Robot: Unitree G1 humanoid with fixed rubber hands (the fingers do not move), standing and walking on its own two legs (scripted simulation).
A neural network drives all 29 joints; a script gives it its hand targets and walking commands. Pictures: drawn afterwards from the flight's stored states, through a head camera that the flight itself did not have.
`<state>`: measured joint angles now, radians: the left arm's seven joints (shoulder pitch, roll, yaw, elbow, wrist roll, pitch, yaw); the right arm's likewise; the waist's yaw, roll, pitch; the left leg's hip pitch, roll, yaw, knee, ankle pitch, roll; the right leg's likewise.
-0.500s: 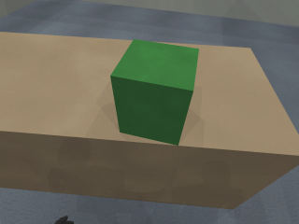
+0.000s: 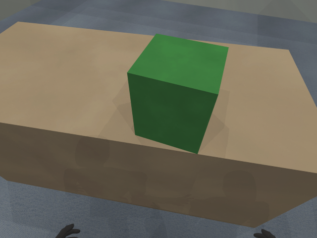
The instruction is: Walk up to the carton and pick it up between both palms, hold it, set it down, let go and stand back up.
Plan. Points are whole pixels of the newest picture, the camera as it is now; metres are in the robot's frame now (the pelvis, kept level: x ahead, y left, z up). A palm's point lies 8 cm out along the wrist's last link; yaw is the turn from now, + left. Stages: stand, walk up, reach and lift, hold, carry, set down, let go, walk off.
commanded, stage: walk up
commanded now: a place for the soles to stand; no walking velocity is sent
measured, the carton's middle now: (177, 95) +0.51 -0.03 +0.07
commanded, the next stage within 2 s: reach and lift in 1.42 s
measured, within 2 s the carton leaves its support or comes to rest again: neither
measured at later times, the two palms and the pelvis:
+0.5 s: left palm out of the picture +0.05 +0.26 -0.09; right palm out of the picture +0.12 -0.27 -0.08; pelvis -0.01 -0.01 +0.01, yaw +2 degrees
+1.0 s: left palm out of the picture +0.07 +0.28 -0.09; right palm out of the picture +0.12 -0.25 -0.08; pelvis +0.00 +0.00 +0.02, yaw +1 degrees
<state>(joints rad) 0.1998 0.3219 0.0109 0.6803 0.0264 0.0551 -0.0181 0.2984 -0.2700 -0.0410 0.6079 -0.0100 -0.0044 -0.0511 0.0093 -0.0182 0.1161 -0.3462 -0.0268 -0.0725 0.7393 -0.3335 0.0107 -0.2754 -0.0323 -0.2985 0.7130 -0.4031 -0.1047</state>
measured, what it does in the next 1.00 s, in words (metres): stands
